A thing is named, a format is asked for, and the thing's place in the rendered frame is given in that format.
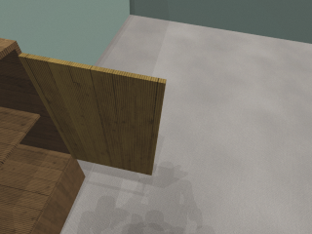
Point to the cupboard door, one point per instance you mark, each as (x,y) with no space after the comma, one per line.
(104,116)

